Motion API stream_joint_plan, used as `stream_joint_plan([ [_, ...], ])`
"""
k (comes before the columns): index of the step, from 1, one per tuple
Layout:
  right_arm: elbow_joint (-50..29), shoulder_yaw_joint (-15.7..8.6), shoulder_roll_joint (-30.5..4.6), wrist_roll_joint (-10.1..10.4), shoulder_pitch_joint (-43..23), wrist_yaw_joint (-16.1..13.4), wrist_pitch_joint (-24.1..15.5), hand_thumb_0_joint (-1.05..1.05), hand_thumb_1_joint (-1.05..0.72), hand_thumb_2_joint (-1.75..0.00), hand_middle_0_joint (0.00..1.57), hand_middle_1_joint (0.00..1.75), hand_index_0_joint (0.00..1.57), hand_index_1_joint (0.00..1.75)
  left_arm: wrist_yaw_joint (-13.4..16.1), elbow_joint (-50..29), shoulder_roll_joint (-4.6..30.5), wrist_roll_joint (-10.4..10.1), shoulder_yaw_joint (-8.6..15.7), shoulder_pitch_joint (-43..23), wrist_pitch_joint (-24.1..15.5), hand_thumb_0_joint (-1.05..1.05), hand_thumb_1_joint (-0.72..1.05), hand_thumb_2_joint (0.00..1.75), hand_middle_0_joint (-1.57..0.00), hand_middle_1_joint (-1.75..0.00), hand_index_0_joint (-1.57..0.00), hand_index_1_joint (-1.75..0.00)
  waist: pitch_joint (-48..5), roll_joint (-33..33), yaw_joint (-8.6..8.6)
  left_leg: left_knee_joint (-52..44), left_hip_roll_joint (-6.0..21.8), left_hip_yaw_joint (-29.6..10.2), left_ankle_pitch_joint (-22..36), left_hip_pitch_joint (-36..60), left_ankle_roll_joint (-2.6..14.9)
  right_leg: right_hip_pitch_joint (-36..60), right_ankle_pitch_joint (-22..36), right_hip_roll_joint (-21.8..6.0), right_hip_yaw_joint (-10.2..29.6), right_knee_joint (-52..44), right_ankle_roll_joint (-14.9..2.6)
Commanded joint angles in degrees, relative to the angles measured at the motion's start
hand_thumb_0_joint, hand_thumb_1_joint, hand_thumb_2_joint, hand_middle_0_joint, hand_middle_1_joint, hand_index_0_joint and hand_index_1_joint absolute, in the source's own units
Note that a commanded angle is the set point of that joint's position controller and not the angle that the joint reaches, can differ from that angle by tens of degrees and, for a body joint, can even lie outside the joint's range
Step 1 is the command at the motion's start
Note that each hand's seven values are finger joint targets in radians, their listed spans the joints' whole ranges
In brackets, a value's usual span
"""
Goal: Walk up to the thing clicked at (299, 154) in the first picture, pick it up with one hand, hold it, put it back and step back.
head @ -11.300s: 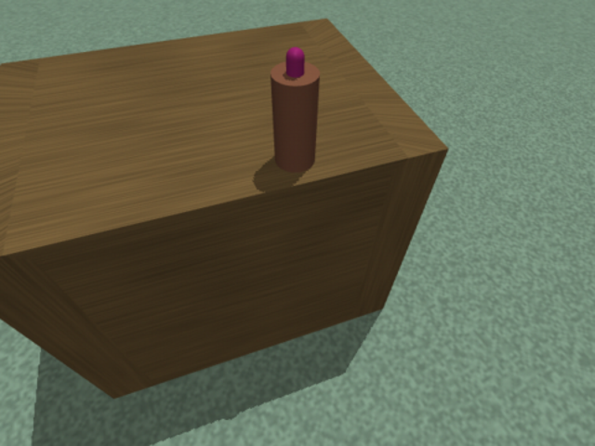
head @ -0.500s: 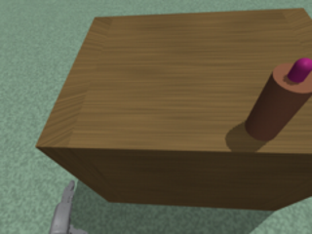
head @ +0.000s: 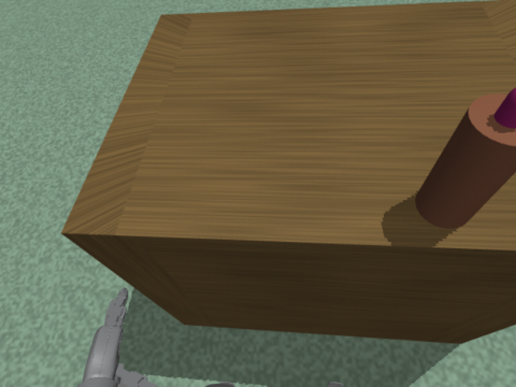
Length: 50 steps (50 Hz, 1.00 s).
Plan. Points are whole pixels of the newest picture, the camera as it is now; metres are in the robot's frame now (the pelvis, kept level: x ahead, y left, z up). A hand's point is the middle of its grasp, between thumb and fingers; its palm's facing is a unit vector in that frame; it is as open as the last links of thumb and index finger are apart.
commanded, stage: approach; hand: right
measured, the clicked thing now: (477, 160) +0.41 -0.24 +0.12
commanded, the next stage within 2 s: close in in 0.02 s
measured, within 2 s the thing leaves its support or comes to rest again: neither
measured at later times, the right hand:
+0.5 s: hand (477, 155) +0.47 -0.27 +0.06, palm faces +0.20 +0.98 +0.04, open 17.8 cm
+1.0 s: hand (460, 155) +0.45 -0.24 +0.08, palm faces +0.22 +0.97 +0.03, open 17.7 cm
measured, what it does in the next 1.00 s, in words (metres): stands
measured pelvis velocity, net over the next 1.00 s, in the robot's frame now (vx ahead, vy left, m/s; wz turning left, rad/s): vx -0.01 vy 0.01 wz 0.02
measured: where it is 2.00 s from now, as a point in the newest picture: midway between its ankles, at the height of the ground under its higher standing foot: outside the picture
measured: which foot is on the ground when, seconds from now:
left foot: down 0.00-1.00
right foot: down 0.00-1.00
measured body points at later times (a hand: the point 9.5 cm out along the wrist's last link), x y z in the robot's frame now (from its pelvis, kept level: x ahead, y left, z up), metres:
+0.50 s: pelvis -0.02 +0.00 -0.03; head +0.08 -0.04 +0.41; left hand +0.13 +0.27 -0.06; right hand +0.45 -0.33 +0.06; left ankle -0.02 +0.15 -0.71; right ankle +0.01 -0.12 -0.71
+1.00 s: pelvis -0.01 +0.01 -0.02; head +0.06 -0.02 +0.42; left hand +0.12 +0.27 -0.06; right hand +0.44 -0.29 +0.08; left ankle -0.02 +0.15 -0.71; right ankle +0.01 -0.12 -0.71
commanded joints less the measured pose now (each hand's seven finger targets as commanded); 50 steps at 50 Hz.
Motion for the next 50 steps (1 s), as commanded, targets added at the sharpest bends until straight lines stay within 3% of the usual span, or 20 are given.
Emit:
stream_joint_plan([
  [1,-13.6,-2.1,-17.9,1.6,-21.9,-2.4,-7.7,0.00,0.55,-0.06,0.03,0.05,0.04,0.05,-0.5,-8.0,9.5,0.5,5.0,0.8,-2.4,0.00,-0.52,0.03,-0.06,-0.06,-0.07,-0.05,-21.1,-13.7,0.79,1.1,-2.0,0.5,14.4,-3.0,2.95,16.2,19.8,0.8,-0.2,-0.4,-0.23],
  [3,-16.0,-2.7,-17.9,1.3,-24.2,-4.3,-9.3,0.00,0.54,-0.07,0.03,0.05,0.04,0.05,-0.6,-10.7,11.6,0.9,7.7,1.0,-2.2,0.00,-0.52,0.03,-0.06,-0.06,-0.07,-0.05,-24.5,-13.8,1.26,2.6,-1.9,0.3,15.1,-3.4,2.85,16.5,20.4,0.8,-0.3,1.4,-0.26],
  [6,-11.1,-1.8,-14.3,0.0,-22.4,-6.5,-11.2,0.00,0.54,-0.08,0.02,0.05,0.03,0.05,-2.0,-9.3,8.9,1.4,6.2,2.1,-1.3,0.00,-0.51,0.03,-0.06,-0.06,-0.07,-0.05,-23.9,-13.7,1.34,5.4,-2.0,0.0,15.5,-6.7,2.82,12.6,22.0,0.7,-0.4,4.9,-0.25],
  [9,-17.6,-4.1,-17.0,-1.1,-28.3,-9.5,-13.6,0.00,0.59,-0.06,0.03,0.05,0.03,0.05,-2.3,-17.0,11.2,1.7,8.8,-1.9,-0.9,0.00,-0.53,0.03,-0.06,-0.07,-0.07,-0.06,-34.0,-15.2,1.25,8.1,-1.9,-0.5,18.5,-4.8,2.67,14.0,24.6,0.8,-0.5,7.8,-0.38],
  [12,-12.1,0.4,-6.7,-2.0,-25.7,-12.0,-12.7,0.00,0.61,-0.05,0.02,0.05,0.03,0.05,-3.8,-20.0,7.0,1.7,5.4,1.2,0.8,0.00,-0.53,0.03,-0.06,-0.07,-0.07,-0.05,-30.1,-14.8,1.95,9.1,-2.6,0.3,16.8,-7.2,2.81,10.9,24.7,0.4,-0.3,8.2,-0.18],
  [14,-12.9,0.8,-5.9,-2.7,-25.1,-13.9,-12.6,0.00,0.61,-0.05,0.02,0.05,0.03,0.05,-4.4,-16.3,7.6,1.7,6.8,5.6,2.3,0.00,-0.53,0.04,-0.06,-0.06,-0.07,-0.05,-30.8,-15.3,2.01,9.1,-3.0,0.9,14.7,-9.3,3.04,12.3,24.1,-0.3,0.0,7.5,0.16],
  [16,-20.6,1.3,-7.7,-3.6,-32.3,-15.8,-13.1,0.00,0.60,-0.06,0.02,0.05,0.03,0.05,-4.4,-24.8,11.1,1.5,10.1,-0.9,2.0,0.00,-0.53,0.04,-0.06,-0.07,-0.07,-0.06,-36.1,-17.4,2.79,9.3,-3.0,0.9,14.0,-9.2,3.23,16.4,23.4,-0.5,0.1,8.0,0.35],
  [19,-15.2,4.8,0.4,-3.1,-25.6,-16.7,-11.2,0.00,0.61,-0.07,0.01,0.06,0.02,0.06,-6.0,-18.4,6.8,0.6,8.0,6.6,3.4,0.00,-0.53,0.03,-0.06,-0.07,-0.07,-0.05,-24.7,-14.3,2.90,8.7,-2.8,0.9,11.1,-11.9,3.17,9.1,16.7,-0.1,-0.3,6.6,-0.21],
  [21,-26.7,2.1,-5.6,-3.5,-32.7,-18.2,-12.0,0.00,0.61,-0.06,0.01,0.06,0.02,0.06,-5.6,-24.8,9.9,0.4,10.4,1.4,3.1,0.00,-0.53,0.03,-0.06,-0.06,-0.07,-0.05,-36.1,-15.9,2.09,9.1,-2.5,0.7,12.9,-7.6,3.11,14.0,17.2,-0.1,-0.4,6.9,-0.44],
  [23,-20.8,2.8,-2.7,-3.2,-26.6,-18.7,-10.2,0.00,0.58,-0.05,0.02,0.05,0.03,0.05,-6.0,-21.1,10.9,0.2,11.9,8.8,4.3,0.00,-0.53,0.03,-0.06,-0.06,-0.07,-0.05,-29.3,-13.7,3.05,8.6,-2.9,1.7,12.4,-8.2,3.09,13.0,16.5,0.0,-0.3,5.5,-0.27],
  [25,-15.9,4.5,2.1,-3.1,-23.8,-19.7,-9.2,0.00,0.56,-0.06,0.02,0.05,0.03,0.05,-7.1,-20.0,6.3,-0.5,8.6,8.0,4.9,0.00,-0.53,0.03,-0.06,-0.06,-0.07,-0.05,-21.0,-10.3,2.36,8.0,-2.7,1.4,10.5,-9.3,2.90,6.7,13.0,0.4,-0.6,4.8,-0.56],
  [27,-24.3,2.8,-3.1,-3.8,-31.4,-21.5,-10.3,0.00,0.58,-0.06,0.02,0.05,0.03,0.05,-6.8,-25.8,8.2,-0.5,9.9,2.9,4.7,0.00,-0.53,0.03,-0.06,-0.06,-0.07,-0.05,-27.9,-12.8,1.98,8.1,-2.4,0.7,9.2,-8.0,3.08,9.9,11.1,0.2,-0.7,4.6,-0.56],
  [30,-20.0,6.1,3.9,-3.8,-27.0,-21.7,-9.5,0.00,0.56,-0.06,0.02,0.05,0.03,0.05,-7.5,-22.8,5.9,-0.5,8.6,6.6,5.3,0.00,-0.52,0.03,-0.05,-0.06,-0.07,-0.05,-23.0,-11.1,2.13,8.0,-2.3,0.8,8.6,-8.9,3.01,8.1,9.6,0.4,-1.0,4.4,-0.61],
  [33,-26.6,5.0,0.4,-4.2,-30.9,-22.4,-9.8,0.00,0.58,-0.07,0.02,0.05,0.02,0.05,-7.1,-28.9,8.9,-0.9,10.7,2.5,5.1,0.00,-0.53,0.03,-0.05,-0.06,-0.06,-0.05,-31.1,-11.1,1.92,8.5,-2.2,0.6,12.0,-5.3,2.82,12.3,13.4,0.6,-1.0,4.9,-0.69],
  [36,-22.6,6.9,5.7,-3.4,-27.1,-22.6,-8.6,0.00,0.58,-0.07,0.01,0.06,0.02,0.06,-7.6,-25.5,7.3,-1.3,9.7,6.3,5.8,0.00,-0.52,0.03,-0.05,-0.06,-0.06,-0.05,-23.9,-9.9,1.54,7.6,-2.4,1.0,9.0,-7.5,2.89,9.7,10.0,0.6,-0.9,3.4,-0.61],
  [40,-27.0,6.4,4.1,-3.7,-28.7,-23.6,-8.7,0.00,0.55,-0.05,0.04,0.04,0.04,0.04,-7.5,-27.2,8.2,-1.3,10.6,5.7,5.8,0.00,-0.60,0.08,-0.05,-0.04,-0.04,-0.06,-29.0,-10.4,0.73,7.6,-2.2,0.8,12.0,-4.3,2.70,13.1,13.4,0.7,-1.3,3.7,-0.54],
  [42,-19.7,6.5,6.9,-3.6,-19.9,-23.5,-7.3,0.00,0.56,-0.06,0.03,0.04,0.04,0.04,-8.1,-19.9,6.5,-1.4,9.9,12.1,6.9,0.00,-0.60,0.08,-0.05,-0.05,-0.04,-0.06,-22.0,-8.9,0.16,7.4,-2.1,1.1,12.7,-4.9,2.64,10.1,14.8,1.0,-1.5,3.0,-0.48],
  [44,-30.8,6.0,4.5,-3.3,-28.2,-23.9,-8.6,0.00,0.60,0.00,0.06,0.02,0.07,0.02,-7.7,-28.6,7.9,-1.7,10.6,2.8,6.0,0.00,-0.61,0.09,-0.05,-0.04,-0.04,-0.06,-29.9,-9.7,0.12,7.2,-1.8,0.4,14.6,-2.7,2.54,14.3,16.7,0.7,-1.6,3.6,-0.60],
  [48,-21.6,7.6,9.0,-3.3,-20.2,-24.0,-7.4,0.00,0.59,0.00,0.09,0.03,0.09,0.03,-8.0,-20.2,6.3,-1.7,10.0,9.2,7.0,0.00,-0.60,0.09,-0.05,-0.04,-0.03,-0.06,-19.1,-7.3,0.34,5.8,-1.9,0.7,11.8,-4.3,2.36,9.7,12.8,1.0,-1.9,2.1,-0.81],
  [50,-30.8,6.8,6.5,-3.3,-29.1,-24.4,-9.1,0.00,0.61,0.00,0.24,0.10,0.24,0.10,-7.9,-29.2,5.5,-1.7,7.8,0.7,6.1,0.00,-0.56,0.06,-0.05,-0.05,-0.05,-0.06,-27.4,-7.3,0.04,6.2,-1.6,0.0,14.3,-1.0,2.14,12.3,14.6,1.1,-2.0,3.1,-1.04],
])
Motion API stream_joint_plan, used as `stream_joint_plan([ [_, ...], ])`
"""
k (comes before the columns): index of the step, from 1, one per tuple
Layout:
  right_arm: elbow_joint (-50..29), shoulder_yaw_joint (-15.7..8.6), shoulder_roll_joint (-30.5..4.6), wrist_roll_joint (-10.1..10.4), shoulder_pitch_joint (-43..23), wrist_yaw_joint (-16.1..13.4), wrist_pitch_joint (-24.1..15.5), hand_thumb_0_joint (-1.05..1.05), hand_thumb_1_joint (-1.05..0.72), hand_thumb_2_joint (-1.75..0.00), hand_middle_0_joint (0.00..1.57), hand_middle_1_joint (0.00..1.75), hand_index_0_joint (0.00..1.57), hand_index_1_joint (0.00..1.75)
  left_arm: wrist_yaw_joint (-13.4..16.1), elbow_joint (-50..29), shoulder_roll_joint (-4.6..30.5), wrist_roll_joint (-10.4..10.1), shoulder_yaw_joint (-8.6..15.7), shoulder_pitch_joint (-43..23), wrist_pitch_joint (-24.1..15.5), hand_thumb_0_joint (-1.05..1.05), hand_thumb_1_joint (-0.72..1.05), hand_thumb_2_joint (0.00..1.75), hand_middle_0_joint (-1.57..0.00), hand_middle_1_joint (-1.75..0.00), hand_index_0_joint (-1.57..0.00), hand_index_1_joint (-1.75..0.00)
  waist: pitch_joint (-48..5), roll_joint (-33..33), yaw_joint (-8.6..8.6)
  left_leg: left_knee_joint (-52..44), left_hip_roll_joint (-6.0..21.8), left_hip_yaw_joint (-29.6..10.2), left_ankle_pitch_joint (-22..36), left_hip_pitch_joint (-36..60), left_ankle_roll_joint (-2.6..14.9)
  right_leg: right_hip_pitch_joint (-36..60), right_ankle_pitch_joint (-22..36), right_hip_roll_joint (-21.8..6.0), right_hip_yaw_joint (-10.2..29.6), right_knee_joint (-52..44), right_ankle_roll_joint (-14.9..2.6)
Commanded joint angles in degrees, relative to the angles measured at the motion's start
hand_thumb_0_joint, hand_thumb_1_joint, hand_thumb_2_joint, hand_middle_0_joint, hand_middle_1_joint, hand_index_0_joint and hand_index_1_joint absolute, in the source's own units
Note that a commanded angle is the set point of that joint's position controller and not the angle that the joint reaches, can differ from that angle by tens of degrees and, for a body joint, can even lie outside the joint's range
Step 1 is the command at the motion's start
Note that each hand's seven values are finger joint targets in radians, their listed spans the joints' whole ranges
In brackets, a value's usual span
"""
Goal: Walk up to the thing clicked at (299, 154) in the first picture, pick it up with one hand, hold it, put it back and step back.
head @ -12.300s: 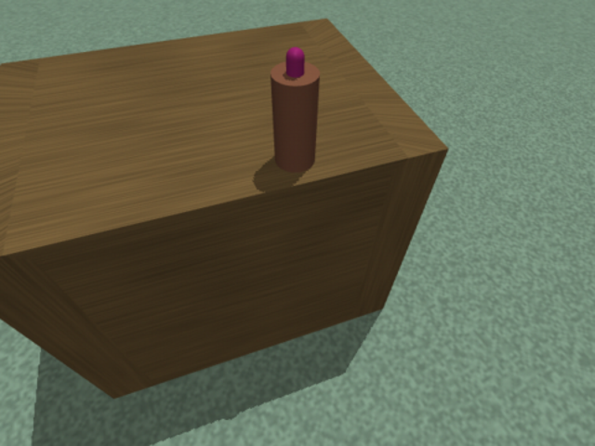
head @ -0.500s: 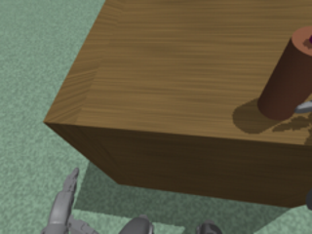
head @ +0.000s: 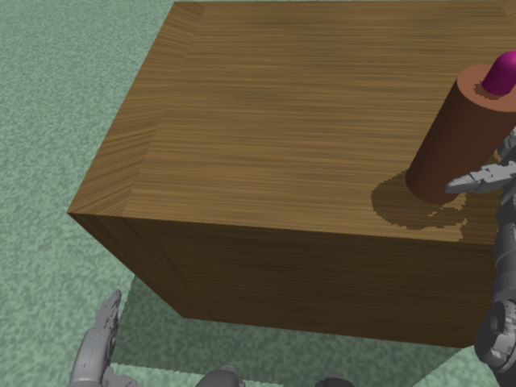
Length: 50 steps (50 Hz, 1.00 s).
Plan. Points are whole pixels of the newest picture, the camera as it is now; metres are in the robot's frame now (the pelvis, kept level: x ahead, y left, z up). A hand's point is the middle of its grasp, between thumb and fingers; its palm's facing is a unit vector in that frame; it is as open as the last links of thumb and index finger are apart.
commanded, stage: close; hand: right
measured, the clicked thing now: (465, 132) +0.45 -0.22 +0.14
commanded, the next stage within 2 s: settle in 0.64 s
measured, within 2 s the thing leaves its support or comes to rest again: leaves its support in 1.08 s
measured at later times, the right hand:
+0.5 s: hand (483, 135) +0.48 -0.26 +0.11, palm faces +0.23 +0.97 +0.03, open 13.4 cm
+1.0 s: hand (479, 134) +0.48 -0.26 +0.10, palm faces +0.25 +0.97 +0.02, open 10.9 cm
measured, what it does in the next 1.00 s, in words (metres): stands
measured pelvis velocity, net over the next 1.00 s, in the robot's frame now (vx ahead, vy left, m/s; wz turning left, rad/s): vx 0.00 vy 0.00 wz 0.01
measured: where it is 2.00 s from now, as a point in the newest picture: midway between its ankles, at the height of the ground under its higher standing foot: outside the picture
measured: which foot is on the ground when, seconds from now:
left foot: down 0.00-1.00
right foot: down 0.00-1.00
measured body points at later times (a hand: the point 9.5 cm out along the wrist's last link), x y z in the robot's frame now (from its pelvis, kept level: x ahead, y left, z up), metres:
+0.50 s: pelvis +0.00 +0.00 +0.00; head +0.08 -0.02 +0.44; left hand +0.14 +0.26 -0.03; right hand +0.46 -0.31 +0.11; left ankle +0.00 +0.15 -0.69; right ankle +0.02 -0.12 -0.69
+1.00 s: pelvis +0.00 +0.00 +0.00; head +0.09 -0.03 +0.44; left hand +0.14 +0.27 -0.03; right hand +0.47 -0.31 +0.10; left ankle +0.00 +0.15 -0.69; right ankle +0.02 -0.12 -0.69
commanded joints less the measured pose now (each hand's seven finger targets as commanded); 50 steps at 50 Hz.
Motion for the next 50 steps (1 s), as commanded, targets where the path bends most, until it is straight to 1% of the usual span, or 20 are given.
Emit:
stream_joint_plan([
  [1,-15.1,-0.9,-16.0,0.5,-27.9,-0.3,-4.9,0.00,0.61,0.00,0.26,0.12,0.26,0.12,0.8,-9.7,7.6,-0.1,3.3,-1.4,-3.0,0.00,-0.56,0.06,-0.05,-0.05,-0.05,-0.05,-23.6,-6.8,0.38,-5.4,-1.4,1.6,19.1,7.2,1.99,19.4,18.4,1.5,-1.0,-6.0,-1.32],
  [3,-10.4,-1.3,-16.3,0.2,-24.9,0.1,-4.5,0.00,0.61,-0.03,0.35,0.18,0.35,0.18,0.4,-6.7,6.9,0.0,2.6,2.1,-2.5,0.00,-0.55,0.05,-0.05,-0.05,-0.05,-0.05,-18.8,-6.3,0.88,-5.7,-1.0,1.0,18.5,5.7,1.80,16.2,16.6,1.8,-1.2,-5.8,-1.65],
  [6,-14.7,-2.2,-19.5,-0.3,-31.7,0.1,-5.2,0.00,0.61,-0.11,0.46,0.29,0.47,0.29,1.1,-11.2,10.4,0.2,5.6,-1.1,-3.0,0.00,-0.55,0.05,-0.05,-0.05,-0.05,-0.05,-26.5,-6.4,1.83,-5.5,-0.9,0.7,21.6,8.4,1.50,19.8,19.0,1.8,-1.1,-5.0,-1.86],
  [8,-8.4,-1.1,-17.3,-0.4,-29.5,0.4,-4.3,0.00,0.56,-0.17,0.58,0.38,0.58,0.38,0.9,-10.1,9.9,0.0,5.7,1.2,-2.7,0.00,-0.54,0.05,-0.05,-0.05,-0.05,-0.05,-20.3,-5.9,3.02,-6.2,-1.1,0.9,19.5,5.9,1.61,17.4,16.7,1.9,-1.1,-5.3,-1.91],
  [11,-12.5,-1.1,-19.1,-0.6,-36.4,0.3,-5.3,0.00,0.55,-0.17,0.68,0.43,0.69,0.43,1.0,-15.1,9.0,-0.1,4.0,-4.2,-3.5,0.00,-0.54,0.05,-0.04,-0.05,-0.05,-0.05,-24.7,-7.5,2.93,-6.6,-1.2,1.0,15.4,5.0,1.86,20.0,13.2,1.4,-0.6,-6.1,-1.60],
  [13,-7.1,-0.1,-17.9,-0.6,-33.3,0.8,-4.7,0.00,0.51,-0.19,0.73,0.46,0.73,0.46,0.9,-9.7,8.4,0.1,3.8,1.0,-3.1,0.00,-0.54,0.05,-0.04,-0.05,-0.05,-0.04,-18.8,-8.5,2.59,-6.7,-1.4,1.4,13.4,2.9,2.12,17.3,11.0,1.5,-0.7,-6.8,-1.37],
  [15,-3.7,-0.8,-19.2,-0.5,-30.9,1.2,-4.7,0.00,0.50,-0.21,0.75,0.48,0.76,0.48,0.7,-10.2,7.8,0.0,2.6,-0.6,-3.5,0.00,-0.54,0.04,-0.04,-0.05,-0.05,-0.04,-17.1,-7.9,2.08,-6.8,-1.5,1.3,11.4,1.5,2.11,15.3,9.3,1.4,-0.5,-7.0,-1.38],
  [17,-5.9,-1.8,-20.5,-0.5,-32.7,1.3,-5.2,0.00,0.50,-0.25,0.76,0.51,0.77,0.51,0.7,-14.6,8.4,0.3,2.3,-2.9,-3.8,0.00,-0.53,0.04,-0.04,-0.05,-0.05,-0.04,-23.0,-6.9,1.61,-6.5,-1.6,1.4,12.5,4.9,1.98,16.4,10.5,1.4,-0.4,-6.6,-1.44],
  [19,-3.5,-2.6,-21.1,-0.3,-28.4,2.0,-4.7,0.00,0.41,-0.32,0.81,0.58,0.82,0.58,0.7,-12.0,8.6,0.3,2.9,1.6,-3.3,0.00,-0.52,0.04,-0.04,-0.05,-0.05,-0.04,-23.1,-7.9,1.17,-5.9,-1.7,1.5,15.5,5.5,2.03,16.9,14.1,1.6,-0.8,-6.1,-1.20],
  [23,-5.5,-2.1,-19.7,0.0,-29.6,2.6,-4.7,0.00,0.36,-0.39,0.87,0.65,0.88,0.65,0.4,-13.8,9.5,0.4,3.5,-1.3,-3.3,0.00,-0.53,0.04,-0.04,-0.05,-0.05,-0.04,-25.7,-6.8,1.73,-4.5,-1.5,1.4,21.8,6.6,1.85,17.5,21.2,1.5,-0.8,-4.2,-1.25],
  [26,-8.5,-2.2,-20.8,-0.3,-33.4,2.1,-5.2,0.00,0.27,-0.52,0.94,0.76,0.95,0.76,0.6,-12.8,10.5,0.3,5.0,0.0,-3.1,0.00,-0.53,0.04,-0.04,-0.05,-0.05,-0.04,-26.4,-9.3,2.17,-4.8,-1.6,1.5,19.5,4.9,2.06,19.4,19.2,1.3,-0.5,-4.8,-1.28],
  [29,-3.9,-0.5,-17.0,-0.2,-29.2,1.4,-4.9,0.00,0.11,-0.65,1.00,0.86,1.01,0.86,0.6,-12.6,9.3,0.2,3.9,1.1,-3.1,0.00,-0.52,0.03,-0.05,-0.05,-0.06,-0.04,-20.2,-6.8,2.73,-5.7,-2.0,2.0,15.7,3.0,2.22,16.4,14.7,1.3,-0.6,-6.0,-1.27],
  [30,-3.2,-1.1,-17.6,-0.2,-27.9,1.3,-4.9,0.00,0.09,-0.67,1.03,0.89,1.04,0.89,0.2,-9.4,7.9,0.3,2.7,4.0,-2.6,0.00,-0.52,0.03,-0.05,-0.05,-0.06,-0.04,-18.8,-8.4,1.77,-5.6,-1.8,1.9,15.3,2.7,2.31,15.9,14.5,1.5,-0.7,-6.4,-1.10],
  [32,-11.8,-3.6,-23.2,-0.4,-33.3,0.7,-6.0,0.00,0.03,-0.73,1.07,0.94,1.08,0.94,0.6,-15.8,10.1,0.3,4.5,0.5,-2.9,0.00,-0.52,0.03,-0.05,-0.05,-0.06,-0.04,-26.7,-8.7,1.67,-5.9,-1.7,1.6,17.2,6.3,2.08,19.5,16.1,1.6,-0.7,-5.9,-1.24],
  [36,-5.7,-2.7,-19.8,-0.1,-29.2,0.5,-5.3,0.00,-0.10,-0.85,1.15,1.05,1.16,1.05,0.3,-12.8,8.3,0.1,3.4,1.4,-2.6,0.00,-0.51,0.03,-0.05,-0.05,-0.06,-0.04,-17.8,-7.1,2.19,-6.4,-1.6,1.6,14.1,3.7,2.08,14.8,11.8,1.7,-0.8,-6.6,-1.54],
  [38,-7.6,-3.8,-22.2,-0.6,-29.4,0.1,-5.8,0.00,-0.12,-0.97,1.12,1.14,1.15,1.14,0.7,-13.5,10.2,0.3,5.2,0.4,-2.6,0.00,-0.53,0.04,-0.06,-0.06,-0.06,-0.05,-22.3,-8.5,1.76,-5.6,-1.7,1.8,14.9,3.6,2.38,17.7,13.8,1.3,-0.5,-6.3,-1.15],
  [41,-7.2,-2.5,-19.2,-0.1,-30.2,0.3,-5.7,0.00,-0.16,-1.09,1.14,1.21,1.17,1.21,0.2,-14.2,8.3,0.4,3.2,0.6,-2.5,0.00,-0.53,0.04,-0.05,-0.06,-0.06,-0.05,-22.2,-8.9,1.48,-5.8,-1.9,2.2,15.4,4.3,2.42,18.3,15.2,1.3,-0.3,-6.6,-0.88],
  [45,-11.7,-4.7,-23.4,-0.4,-33.9,-0.6,-5.5,0.00,-0.13,-1.17,1.16,1.29,1.20,1.29,0.8,-14.7,11.5,0.5,6.2,-1.2,-2.4,0.00,-0.54,0.05,-0.05,-0.06,-0.06,-0.05,-27.7,-10.2,0.92,-5.8,-1.8,2.0,18.5,7.9,2.37,20.7,18.3,1.4,-0.3,-6.5,-0.92],
  [48,-9.0,-3.0,-20.4,-0.2,-31.4,-0.6,-4.7,0.00,-0.12,-1.21,1.18,1.32,1.22,1.32,0.6,-8.7,8.0,0.2,2.9,2.0,-1.9,0.00,-0.54,0.05,-0.05,-0.05,-0.06,-0.05,-23.3,-9.3,0.31,-7.0,-2.0,2.2,17.3,7.1,2.37,20.0,17.4,1.5,-0.4,-7.6,-1.03],
  [50,-21.6,-3.5,-24.5,-0.2,-42.9,-1.4,-6.5,0.00,-0.10,-1.21,1.17,1.32,1.22,1.32,1.2,-17.8,8.9,0.1,2.9,-7.9,-3.2,0.00,-0.54,0.05,-0.06,-0.05,-0.06,-0.05,-32.7,-12.6,-0.09,-6.8,-1.8,1.7,19.2,9.9,2.53,25.4,19.8,1.3,-0.4,-7.5,-0.68],
])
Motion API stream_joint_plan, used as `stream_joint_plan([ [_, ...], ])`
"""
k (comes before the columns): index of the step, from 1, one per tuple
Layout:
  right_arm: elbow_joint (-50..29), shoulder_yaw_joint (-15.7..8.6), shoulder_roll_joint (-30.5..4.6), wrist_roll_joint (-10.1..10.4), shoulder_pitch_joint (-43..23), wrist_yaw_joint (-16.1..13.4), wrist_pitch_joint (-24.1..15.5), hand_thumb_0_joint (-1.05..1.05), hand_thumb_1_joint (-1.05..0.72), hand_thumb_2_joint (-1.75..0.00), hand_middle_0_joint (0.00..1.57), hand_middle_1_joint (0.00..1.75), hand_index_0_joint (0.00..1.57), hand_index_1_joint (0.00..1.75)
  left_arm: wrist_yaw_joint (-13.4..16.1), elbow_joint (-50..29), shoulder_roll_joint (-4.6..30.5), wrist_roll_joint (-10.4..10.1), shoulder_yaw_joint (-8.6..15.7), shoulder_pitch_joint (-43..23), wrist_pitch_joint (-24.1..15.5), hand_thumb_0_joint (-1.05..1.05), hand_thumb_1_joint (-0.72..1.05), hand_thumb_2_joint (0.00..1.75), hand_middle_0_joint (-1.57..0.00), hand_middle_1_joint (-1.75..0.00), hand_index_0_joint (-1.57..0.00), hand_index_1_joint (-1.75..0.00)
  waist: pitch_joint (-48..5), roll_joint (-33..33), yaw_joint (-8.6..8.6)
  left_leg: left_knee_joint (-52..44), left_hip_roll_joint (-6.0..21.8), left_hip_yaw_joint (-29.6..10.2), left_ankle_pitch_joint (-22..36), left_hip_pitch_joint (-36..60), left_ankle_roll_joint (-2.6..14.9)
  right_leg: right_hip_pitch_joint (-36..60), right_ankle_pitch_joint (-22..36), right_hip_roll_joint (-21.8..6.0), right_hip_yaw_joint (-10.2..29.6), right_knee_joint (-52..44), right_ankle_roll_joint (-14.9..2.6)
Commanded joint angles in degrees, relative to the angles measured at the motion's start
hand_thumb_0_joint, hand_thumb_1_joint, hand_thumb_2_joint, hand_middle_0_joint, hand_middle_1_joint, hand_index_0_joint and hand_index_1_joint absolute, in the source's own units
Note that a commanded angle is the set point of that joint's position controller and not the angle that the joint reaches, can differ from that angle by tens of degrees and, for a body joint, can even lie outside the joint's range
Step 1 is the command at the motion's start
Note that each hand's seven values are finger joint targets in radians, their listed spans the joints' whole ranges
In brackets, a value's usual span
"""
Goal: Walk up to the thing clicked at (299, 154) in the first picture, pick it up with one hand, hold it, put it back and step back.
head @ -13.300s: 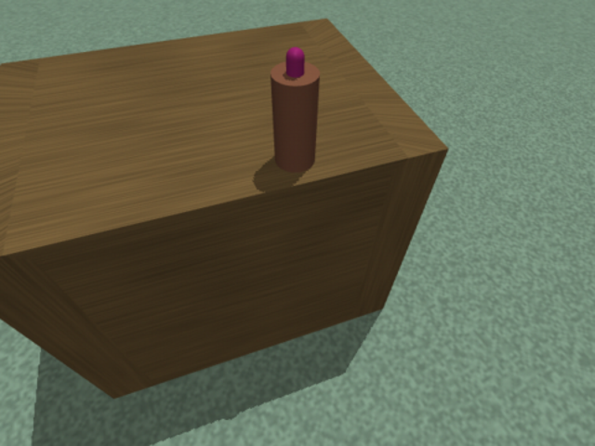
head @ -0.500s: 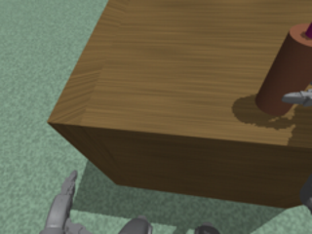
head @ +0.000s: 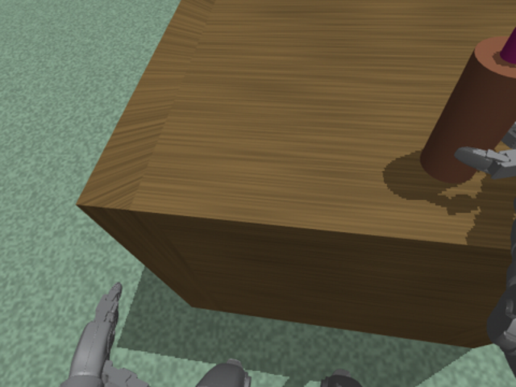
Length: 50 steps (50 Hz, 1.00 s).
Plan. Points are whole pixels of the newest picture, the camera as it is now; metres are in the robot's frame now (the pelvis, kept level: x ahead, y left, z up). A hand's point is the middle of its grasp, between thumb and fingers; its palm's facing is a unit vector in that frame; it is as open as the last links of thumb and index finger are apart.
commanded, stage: settle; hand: right
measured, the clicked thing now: (482, 107) +0.49 -0.22 +0.14
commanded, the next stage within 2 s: lift in 0.52 s
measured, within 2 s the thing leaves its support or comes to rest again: leaves its support in 0.08 s
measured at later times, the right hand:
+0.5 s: hand (503, 109) +0.49 -0.25 +0.13, palm faces +0.25 +0.97 -0.01, open 11.1 cm
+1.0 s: hand out of the picture +0.46 -0.24 +0.18, palm faces +0.24 +0.97 -0.01, open 11.1 cm
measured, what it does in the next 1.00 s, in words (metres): stands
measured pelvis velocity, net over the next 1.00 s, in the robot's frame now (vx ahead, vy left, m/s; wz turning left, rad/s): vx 0.01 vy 0.00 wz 0.00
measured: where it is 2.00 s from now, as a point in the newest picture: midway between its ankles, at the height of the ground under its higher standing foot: outside the picture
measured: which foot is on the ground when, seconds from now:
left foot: down 0.00-1.00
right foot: down 0.00-1.00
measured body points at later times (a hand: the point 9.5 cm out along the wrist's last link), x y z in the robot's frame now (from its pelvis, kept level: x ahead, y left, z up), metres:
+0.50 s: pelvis +0.02 +0.01 +0.02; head +0.08 -0.01 +0.46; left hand +0.17 +0.27 -0.02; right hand +0.47 -0.30 +0.14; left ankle +0.00 +0.15 -0.69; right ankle +0.02 -0.12 -0.69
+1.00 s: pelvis +0.01 +0.00 +0.03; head +0.05 +0.00 +0.48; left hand +0.16 +0.27 -0.03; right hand +0.44 -0.29 +0.18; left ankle +0.00 +0.15 -0.69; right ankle +0.02 -0.12 -0.69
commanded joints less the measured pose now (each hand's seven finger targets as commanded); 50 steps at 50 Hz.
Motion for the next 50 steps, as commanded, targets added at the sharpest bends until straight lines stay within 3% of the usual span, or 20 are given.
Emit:
stream_joint_plan([
  [1,-20.9,-1.6,-20.3,1.9,-34.6,-1.2,-5.9,0.00,-0.09,-1.23,1.19,1.34,1.24,1.34,1.3,-9.4,8.8,-0.1,4.7,-2.3,-3.6,0.00,-0.54,0.05,-0.05,-0.05,-0.05,-0.05,-31.1,-12.8,-1.53,-5.4,-1.7,2.5,19.4,9.1,2.73,26.0,21.3,1.5,-0.3,-6.7,-0.43],
  [6,-28.8,-3.0,-23.9,2.8,-40.5,-1.0,-6.0,0.00,-0.05,-1.25,1.21,1.37,1.27,1.37,1.8,-11.6,11.1,-0.3,5.9,-6.6,-4.3,0.00,-0.55,0.06,-0.05,-0.05,-0.05,-0.05,-37.7,-14.2,-1.79,-5.9,-1.7,2.3,24.7,11.1,2.61,32.6,30.9,1.3,-0.2,-6.2,-0.33],
  [9,-4.8,2.7,-9.6,3.9,-20.9,0.5,-1.4,0.00,-0.02,-1.25,1.20,1.37,1.26,1.37,0.4,6.1,6.5,-0.7,3.1,5.6,-2.3,0.00,-0.54,0.06,-0.05,-0.06,-0.06,-0.05,-15.2,-9.3,-0.86,-8.9,-2.2,2.9,18.0,5.8,2.70,23.9,26.8,1.2,0.1,-9.1,-0.37],
  [11,-35.2,-1.8,-23.4,3.2,-47.0,-0.9,-6.0,0.00,-0.05,-1.27,1.23,1.39,1.28,1.39,1.6,-15.7,10.3,-0.6,4.2,-16.1,-5.2,0.00,-0.56,0.06,-0.05,-0.05,-0.05,-0.05,-42.8,-13.1,-1.92,-7.3,-1.4,1.8,26.9,14.4,2.19,34.7,32.3,1.2,-0.2,-6.7,-0.57],
  [15,-1.4,3.1,-7.9,4.2,-17.8,1.1,-0.7,0.00,-0.04,-1.29,1.21,1.40,1.27,1.41,0.1,1.3,4.1,-1.1,-0.6,-0.6,-3.1,0.00,-0.54,0.05,-0.05,-0.05,-0.05,-0.05,-14.8,-4.0,-0.89,-10.3,-1.7,2.5,21.9,10.2,1.95,21.6,25.0,1.9,-0.7,-9.9,-1.15],
  [17,-40.8,-3.1,-27.7,2.8,-50.3,-0.9,-6.7,0.00,-0.05,-1.34,1.24,1.45,1.30,1.45,2.1,-16.6,12.8,-0.4,6.3,-14.5,-5.0,0.00,-0.56,0.06,-0.05,-0.05,-0.05,-0.05,-46.7,-13.6,-2.69,-7.9,-1.0,1.2,31.1,19.0,1.82,37.1,34.1,1.8,-1.2,-7.5,-0.88],
  [20,1.7,4.7,-5.1,4.3,-14.1,1.3,0.8,0.00,-0.05,-1.36,1.21,1.45,1.28,1.45,0.0,10.8,4.4,-1.1,2.4,11.0,-1.8,0.00,-0.54,0.06,-0.05,-0.06,-0.05,-0.05,-8.3,-5.7,-0.68,-10.7,-1.7,2.5,23.9,9.6,1.90,22.5,27.3,2.2,-1.2,-10.5,-0.99],
  [22,-26.3,-4.5,-26.4,4.1,-40.5,-0.7,-5.8,0.00,-0.05,-1.32,1.24,1.44,1.30,1.44,1.1,-21.2,11.7,-1.5,5.8,-18.5,-5.4,0.00,-0.55,0.05,-0.05,-0.05,-0.05,-0.05,-44.5,-9.6,-2.64,-8.9,-0.3,0.4,33.6,21.8,1.40,33.6,32.9,2.0,-1.6,-8.8,-1.34],
  [23,-41.3,-5.9,-31.3,2.6,-50.2,-1.2,-6.6,0.00,-0.03,-1.37,1.27,1.49,1.34,1.50,1.8,-10.4,13.5,-0.3,7.9,-8.2,-4.3,0.00,-0.56,0.06,-0.05,-0.04,-0.05,-0.05,-45.2,-14.0,-3.20,-8.1,-0.3,0.4,35.5,21.6,1.44,35.7,35.3,2.4,-2.0,-8.1,-1.17],
  [26,1.3,6.0,-2.2,4.5,-15.3,1.3,1.2,0.00,0.00,-1.34,1.20,1.44,1.27,1.44,-0.6,8.1,0.6,-1.6,-0.7,6.4,-2.4,0.00,-0.54,0.05,-0.05,-0.06,-0.05,-0.05,-7.3,-3.7,-1.04,-11.7,-1.4,2.1,24.6,11.4,1.44,21.6,24.6,2.3,-1.7,-11.5,-1.50],
  [28,-37.2,-6.5,-30.2,3.3,-47.6,-1.6,-5.2,0.00,-0.04,-1.32,1.25,1.44,1.31,1.44,1.3,-17.9,13.5,-1.4,7.5,-16.3,-5.1,0.00,-0.54,0.04,-0.05,-0.05,-0.05,-0.05,-45.0,-10.3,-3.46,-9.3,0.1,-0.3,34.6,24.2,1.31,33.6,32.1,2.4,-2.3,-9.7,-1.39],
  [29,-32.0,-6.7,-31.2,1.9,-41.5,-1.8,-3.8,0.00,0.00,-1.39,1.27,1.51,1.34,1.51,1.8,-6.1,15.6,-0.3,10.0,-4.7,-3.9,0.00,-0.54,0.05,-0.05,-0.04,-0.05,-0.04,-41.2,-14.5,-3.48,-8.9,-0.3,0.3,34.3,20.7,1.50,36.1,34.5,2.6,-2.1,-8.7,-1.18],
  [32,1.4,6.0,-1.7,4.3,-16.1,0.6,1.9,0.00,-0.01,-1.35,1.18,1.43,1.25,1.43,-0.5,11.6,1.0,-1.6,0.5,5.7,-2.3,0.00,-0.54,0.05,-0.05,-0.06,-0.06,-0.05,-6.5,-4.8,-1.49,-12.6,-1.5,2.0,22.2,10.9,1.79,22.0,24.2,2.0,-1.8,-12.6,-1.06],
  [34,-38.8,-5.8,-28.6,3.3,-47.3,-2.2,-4.5,0.00,0.03,-1.31,1.17,1.40,1.24,1.40,1.4,-15.8,14.8,-1.0,8.4,-17.7,-5.1,0.00,-0.53,0.04,-0.05,-0.06,-0.06,-0.05,-45.1,-11.5,-4.50,-10.6,-0.3,0.1,31.5,23.5,1.82,35.6,31.4,2.2,-2.2,-10.8,-1.09],
  [38,-4.0,5.9,-2.2,4.7,-16.9,0.2,1.9,0.00,0.06,-1.28,1.15,1.38,1.22,1.38,-0.1,10.5,1.6,-1.8,0.9,0.8,-2.7,0.00,-0.53,0.04,-0.05,-0.06,-0.06,-0.05,-11.2,-4.2,-3.11,-13.2,-1.5,2.3,23.4,14.0,1.85,24.5,25.8,1.8,-1.8,-13.2,-1.02],
  [40,-44.2,-5.1,-27.8,3.9,-48.2,-2.2,-4.1,0.00,0.06,-1.30,1.17,1.40,1.24,1.40,2.0,-11.2,15.6,-0.9,9.5,-17.7,-5.2,0.00,-0.53,0.04,-0.05,-0.06,-0.06,-0.05,-46.5,-12.9,-5.45,-11.2,-0.6,0.8,31.5,24.8,2.13,38.9,33.4,1.8,-1.9,-12.1,-0.80],
  [44,-12.2,6.0,-2.3,5.4,-16.6,-0.7,3.3,0.00,0.03,-1.28,1.16,1.38,1.22,1.38,0.7,9.2,1.9,-1.9,0.2,-2.1,-3.2,0.00,-0.53,0.04,-0.05,-0.06,-0.06,-0.05,-13.4,-4.4,-4.71,-14.4,-1.4,2.6,24.9,17.7,1.94,27.3,27.5,1.8,-1.8,-15.2,-0.93],
  [46,-51.5,-4.8,-27.0,4.1,-45.8,-3.0,-2.0,0.00,0.02,-1.31,1.20,1.42,1.26,1.42,2.9,-7.0,15.9,-1.0,10.7,-14.6,-5.4,0.00,-0.54,0.04,-0.05,-0.06,-0.06,-0.05,-43.8,-11.4,-6.01,-12.4,-0.5,1.2,33.9,26.3,1.89,41.0,35.4,2.0,-2.1,-13.2,-0.89],
  [48,-28.3,6.1,-5.3,5.1,-21.7,-1.7,4.4,0.00,0.06,-1.33,1.22,1.45,1.28,1.45,2.2,4.6,5.2,-1.4,4.0,1.0,-3.9,0.00,-0.53,0.04,-0.05,-0.06,-0.05,-0.05,-20.0,-7.4,-4.17,-14.7,-1.5,2.8,28.6,20.7,2.32,34.6,31.4,2.0,-2.0,-16.0,-0.52],
  [50,-28.0,5.3,-4.5,6.5,-20.4,-1.9,5.7,0.00,0.04,-1.28,1.17,1.38,1.23,1.38,2.0,7.2,3.9,-2.2,2.8,-2.2,-3.9,0.00,-0.53,0.04,-0.05,-0.06,-0.06,-0.05,-16.0,-6.1,-5.30,-16.1,-1.2,2.7,24.4,20.1,2.00,31.7,26.2,1.9,-2.2,-17.4,-0.85],
])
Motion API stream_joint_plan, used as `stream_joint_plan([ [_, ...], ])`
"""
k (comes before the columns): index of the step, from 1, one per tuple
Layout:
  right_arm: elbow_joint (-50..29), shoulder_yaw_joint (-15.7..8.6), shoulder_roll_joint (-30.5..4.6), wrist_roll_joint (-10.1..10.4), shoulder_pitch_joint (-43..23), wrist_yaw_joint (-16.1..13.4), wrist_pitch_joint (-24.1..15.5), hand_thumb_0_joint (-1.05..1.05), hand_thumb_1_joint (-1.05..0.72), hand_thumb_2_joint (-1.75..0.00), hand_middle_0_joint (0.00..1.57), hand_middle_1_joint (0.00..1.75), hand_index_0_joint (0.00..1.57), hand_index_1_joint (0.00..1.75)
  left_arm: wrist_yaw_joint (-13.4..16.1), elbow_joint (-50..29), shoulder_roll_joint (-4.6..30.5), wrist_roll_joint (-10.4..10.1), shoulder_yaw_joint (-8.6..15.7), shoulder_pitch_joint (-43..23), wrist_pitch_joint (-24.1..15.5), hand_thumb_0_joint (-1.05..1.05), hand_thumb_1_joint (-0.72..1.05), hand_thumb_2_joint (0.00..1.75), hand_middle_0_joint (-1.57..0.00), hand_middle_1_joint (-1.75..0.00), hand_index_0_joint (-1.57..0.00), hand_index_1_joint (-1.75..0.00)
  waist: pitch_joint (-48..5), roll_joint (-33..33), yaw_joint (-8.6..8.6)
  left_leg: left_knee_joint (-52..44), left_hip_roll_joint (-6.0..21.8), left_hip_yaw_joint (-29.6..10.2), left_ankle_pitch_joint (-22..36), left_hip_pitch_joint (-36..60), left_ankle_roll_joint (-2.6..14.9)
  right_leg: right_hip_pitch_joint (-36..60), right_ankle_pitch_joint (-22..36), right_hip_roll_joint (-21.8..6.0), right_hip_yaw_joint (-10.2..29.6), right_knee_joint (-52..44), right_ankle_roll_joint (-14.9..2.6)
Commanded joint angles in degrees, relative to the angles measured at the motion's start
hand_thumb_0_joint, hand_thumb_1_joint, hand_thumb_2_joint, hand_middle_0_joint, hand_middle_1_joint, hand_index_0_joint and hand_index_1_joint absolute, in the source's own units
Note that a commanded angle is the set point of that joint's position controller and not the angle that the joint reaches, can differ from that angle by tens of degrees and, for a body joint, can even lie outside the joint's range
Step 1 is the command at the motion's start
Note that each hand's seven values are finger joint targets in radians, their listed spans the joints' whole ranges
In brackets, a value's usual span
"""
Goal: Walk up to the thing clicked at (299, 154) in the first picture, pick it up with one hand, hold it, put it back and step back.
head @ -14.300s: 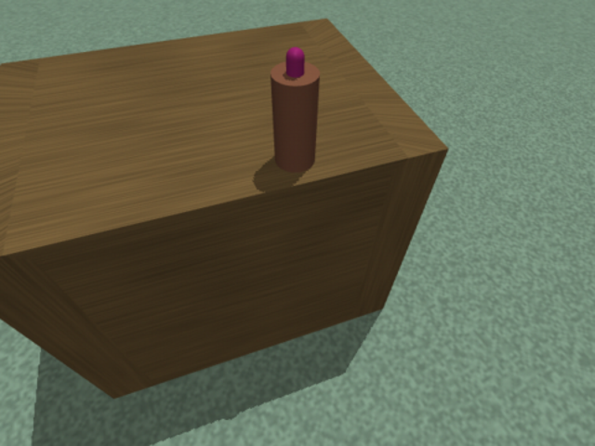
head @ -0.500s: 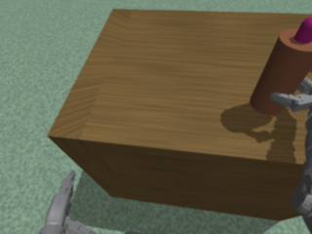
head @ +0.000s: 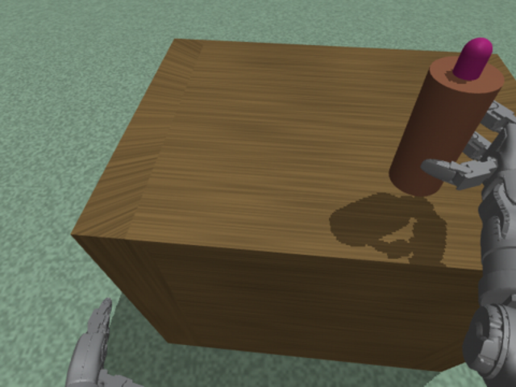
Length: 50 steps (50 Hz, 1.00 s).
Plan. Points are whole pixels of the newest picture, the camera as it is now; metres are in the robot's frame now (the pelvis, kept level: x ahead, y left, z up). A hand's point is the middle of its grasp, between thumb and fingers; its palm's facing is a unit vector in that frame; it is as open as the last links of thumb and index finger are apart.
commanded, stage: lift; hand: right
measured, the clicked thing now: (441, 121) +0.45 -0.20 +0.18
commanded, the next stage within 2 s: hold in 1.04 s
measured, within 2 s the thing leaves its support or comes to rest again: neither
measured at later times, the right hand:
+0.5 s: hand (490, 140) +0.36 -0.21 +0.23, palm faces +0.23 +0.97 -0.02, open 11.1 cm
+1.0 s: hand (510, 134) +0.32 -0.19 +0.28, palm faces +0.23 +0.97 -0.01, open 11.1 cm
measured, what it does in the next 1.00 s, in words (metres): stands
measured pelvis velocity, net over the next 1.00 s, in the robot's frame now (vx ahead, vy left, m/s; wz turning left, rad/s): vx -0.04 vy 0.02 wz -0.04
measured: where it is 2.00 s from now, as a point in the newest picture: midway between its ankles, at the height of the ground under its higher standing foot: outside the picture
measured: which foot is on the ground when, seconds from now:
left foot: down 0.00-1.00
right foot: down 0.00-1.00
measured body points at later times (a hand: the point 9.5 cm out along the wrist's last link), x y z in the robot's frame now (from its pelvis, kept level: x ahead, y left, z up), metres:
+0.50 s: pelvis -0.02 +0.01 +0.01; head -0.04 +0.03 +0.46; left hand +0.14 +0.27 -0.06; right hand +0.34 -0.26 +0.23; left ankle -0.01 +0.14 -0.72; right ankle +0.00 -0.13 -0.72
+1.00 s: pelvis -0.04 +0.02 +0.01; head -0.08 +0.05 +0.46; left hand +0.14 +0.27 -0.06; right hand +0.30 -0.24 +0.28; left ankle -0.01 +0.14 -0.72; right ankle +0.00 -0.13 -0.72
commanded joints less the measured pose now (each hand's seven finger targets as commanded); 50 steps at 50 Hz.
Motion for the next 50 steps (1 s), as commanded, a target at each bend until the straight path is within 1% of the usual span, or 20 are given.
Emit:
stream_joint_plan([
  [1,-35.9,-4.2,-21.3,3.7,-40.3,-0.8,-5.1,0.00,0.02,-1.27,1.17,1.38,1.23,1.38,1.1,-17.1,9.6,-0.6,3.3,-11.0,-4.1,0.00,-0.53,0.04,-0.05,-0.06,-0.06,-0.05,-31.8,-6.8,-2.39,-3.5,-1.2,3.0,23.3,9.3,1.73,21.2,24.2,1.5,-1.0,-3.9,-1.08],
  [2,-33.7,-6.6,-25.1,2.7,-38.1,-1.4,-3.6,0.00,-0.02,-1.31,1.22,1.43,1.28,1.43,1.7,-13.1,12.4,-0.1,6.3,-6.3,-3.8,0.00,-0.54,0.05,-0.05,-0.06,-0.05,-0.05,-33.1,-7.9,-2.39,-3.6,-1.2,2.8,24.7,10.1,1.82,22.7,25.2,2.0,-1.2,-3.9,-1.07],
  [3,-25.5,-1.9,-15.9,3.3,-28.2,-0.9,-0.7,0.00,0.03,-1.34,1.24,1.47,1.31,1.47,1.3,-4.1,7.4,-0.1,3.9,2.9,-2.6,0.00,-0.53,0.04,-0.04,-0.06,-0.05,-0.05,-21.6,-6.7,-1.53,-4.4,-1.5,3.5,23.2,7.2,1.94,18.9,23.4,2.1,-1.2,-4.9,-1.06],
  [4,-26.0,2.5,-8.0,4.6,-25.4,-0.4,0.8,0.00,0.04,-1.33,1.23,1.46,1.29,1.46,0.8,-4.3,4.8,-0.4,1.7,2.6,-2.6,0.00,-0.53,0.04,-0.04,-0.06,-0.05,-0.05,-16.2,-5.6,-1.34,-5.2,-1.4,3.7,20.7,6.5,1.92,17.2,20.2,2.0,-1.3,-6.4,-0.98],
  [7,-35.3,-3.8,-18.2,4.4,-29.4,-2.0,2.5,0.00,0.02,-1.30,1.21,1.42,1.27,1.42,2.0,-9.2,11.6,-0.4,6.8,-5.1,-4.1,0.00,-0.54,0.05,-0.04,-0.05,-0.05,-0.05,-24.3,-3.6,-2.21,-5.5,-0.9,3.3,21.7,9.2,1.49,20.5,20.4,2.2,-1.5,-5.9,-1.41],
  [10,-37.0,1.8,-8.5,5.3,-24.9,-1.8,6.7,0.00,0.04,-1.32,1.23,1.45,1.29,1.45,1.3,-5.2,5.2,-0.7,2.4,-1.9,-3.7,0.00,-0.54,0.05,-0.04,-0.05,-0.05,-0.05,-17.3,-4.5,-2.79,-6.1,-1.1,3.7,19.5,7.7,1.75,19.5,18.8,2.1,-1.3,-7.3,-0.92],
  [14,-43.1,-0.4,-11.5,5.4,-26.6,-3.1,10.8,0.00,0.05,-1.32,1.23,1.46,1.30,1.46,1.3,-4.9,7.6,-0.4,3.8,-5.0,-4.2,0.00,-0.54,0.05,-0.04,-0.05,-0.04,-0.05,-17.6,-3.3,-3.52,-7.3,-0.8,3.7,16.2,8.6,1.56,19.3,14.8,2.4,-1.2,-8.8,-1.16],
  [15,-42.9,1.1,-9.2,5.6,-25.1,-3.0,12.2,0.00,0.05,-1.33,1.24,1.46,1.30,1.46,1.0,-3.0,4.4,-0.6,1.3,-4.5,-3.9,0.00,-0.54,0.05,-0.04,-0.05,-0.04,-0.05,-15.5,-3.7,-3.68,-7.6,-0.6,3.4,15.7,8.3,1.47,18.6,14.1,2.7,-1.5,-8.8,-1.26],
  [19,-47.6,-0.3,-10.0,6.0,-24.0,-3.5,16.4,0.00,0.08,-1.31,1.22,1.45,1.29,1.45,1.4,-4.6,9.8,-0.6,5.7,-7.1,-4.9,0.00,-0.53,0.05,-0.04,-0.05,-0.04,-0.04,-16.7,-1.1,-3.24,-8.2,-0.8,4.1,15.1,9.0,1.32,20.7,13.6,2.4,-1.0,-9.5,-1.42],
  [22,-52.0,-0.2,-9.5,6.0,-24.4,-4.1,18.6,0.00,0.08,-1.31,1.22,1.45,1.29,1.45,1.1,-3.5,6.2,-0.8,2.8,-7.6,-4.6,0.00,-0.55,0.05,-0.04,-0.05,-0.04,-0.05,-16.5,-0.9,-4.22,-8.5,-0.3,3.7,16.0,10.3,1.24,20.4,14.6,3.0,-1.3,-9.2,-1.59],
  [24,-52.1,-0.8,-9.6,6.1,-23.3,-4.7,20.6,0.00,0.10,-1.31,1.21,1.45,1.28,1.45,1.6,-3.1,9.3,-0.7,5.7,-7.8,-4.9,0.00,-0.55,0.05,-0.03,-0.05,-0.04,-0.05,-16.3,0.5,-3.88,-8.7,-0.4,3.9,15.9,10.4,1.17,21.0,14.5,2.8,-1.2,-9.6,-1.65],
  [27,-54.9,-0.1,-8.9,6.0,-24.1,-4.9,22.8,0.00,0.13,-1.31,1.20,1.45,1.28,1.45,1.1,-2.0,5.8,-0.9,2.4,-9.1,-5.1,0.00,-0.54,0.05,-0.03,-0.05,-0.04,-0.05,-13.8,-1.6,-5.03,-9.5,-0.4,3.9,12.3,10.1,1.36,19.8,11.4,3.0,-1.1,-10.4,-1.51],
  [30,-55.5,0.6,-7.5,6.2,-23.0,-5.1,25.2,0.00,0.11,-1.29,1.20,1.43,1.27,1.43,1.4,-1.6,7.4,-0.9,4.0,-9.6,-5.7,0.00,-0.54,0.05,-0.03,-0.05,-0.04,-0.04,-13.9,-1.2,-3.77,-10.3,-0.5,4.0,10.3,9.4,1.32,21.0,9.2,2.9,-1.0,-11.2,-1.64],
  [32,-56.5,0.5,-7.4,6.1,-22.0,-5.0,26.6,0.00,0.11,-1.30,1.21,1.44,1.28,1.44,1.0,0.2,5.7,-0.9,2.1,-9.2,-5.7,0.00,-0.54,0.05,-0.03,-0.05,-0.04,-0.04,-12.8,-2.8,-4.67,-10.3,-0.5,4.1,9.9,9.5,1.55,20.3,9.0,3.0,-1.1,-11.6,-1.41],
  [34,-58.3,-0.5,-8.3,6.5,-23.3,-5.2,27.7,0.00,0.10,-1.29,1.20,1.43,1.27,1.43,1.3,-1.4,8.5,-0.9,4.7,-9.9,-6.4,0.00,-0.54,0.04,-0.03,-0.05,-0.04,-0.04,-13.0,-1.8,-3.93,-10.7,-0.6,4.3,9.2,9.2,1.45,20.9,8.3,2.8,-0.9,-11.9,-1.55],
  [37,-59.7,-0.2,-7.7,6.5,-22.8,-5.3,29.3,0.00,0.11,-1.32,1.22,1.46,1.29,1.46,1.1,-1.0,6.1,-0.9,2.1,-10.7,-6.6,0.00,-0.54,0.05,-0.03,-0.05,-0.04,-0.04,-11.9,-1.6,-4.86,-11.2,-0.6,4.4,8.0,9.6,1.51,19.9,7.6,3.0,-0.9,-12.3,-1.56],
  [39,-59.7,-0.1,-8.0,6.6,-22.7,-5.4,30.5,0.00,0.09,-1.31,1.21,1.44,1.28,1.44,1.5,-0.6,8.4,-0.8,4.5,-10.4,-7.0,0.00,-0.54,0.05,-0.04,-0.05,-0.04,-0.04,-11.8,-0.6,-3.96,-11.5,-0.5,4.4,7.0,9.3,1.30,19.8,6.5,3.2,-0.9,-12.5,-1.77],
  [44,-61.1,-1.4,-8.6,7.0,-22.2,-5.6,32.8,0.00,0.11,-1.29,1.19,1.43,1.26,1.43,1.9,-0.9,8.0,-0.8,3.9,-10.2,-7.9,0.00,-0.55,0.05,-0.03,-0.04,-0.03,-0.04,-13.2,0.2,-4.54,-11.2,-0.1,4.3,9.8,10.1,1.16,21.4,9.4,3.3,-0.9,-11.7,-1.90],
  [45,-61.2,-0.6,-7.6,7.0,-22.3,-5.5,33.1,0.00,0.11,-1.29,1.19,1.42,1.26,1.42,1.7,0.2,5.7,-0.7,1.7,-9.9,-7.8,0.00,-0.55,0.05,-0.04,-0.04,-0.03,-0.04,-11.7,-0.5,-4.77,-11.4,0.1,4.0,9.9,10.4,1.04,20.0,9.6,3.7,-1.2,-11.4,-1.90],
  [50,-62.6,-0.8,-7.7,6.9,-22.8,-5.7,34.9,0.00,0.08,-1.30,1.20,1.43,1.27,1.43,1.8,-0.9,6.6,-0.7,1.9,-11.2,-8.4,0.00,-0.54,0.05,-0.04,-0.05,-0.04,-0.04,-11.0,-0.6,-4.91,-11.9,-0.4,4.6,6.0,9.4,1.32,20.1,6.0,3.3,-0.5,-12.7,-1.78],
])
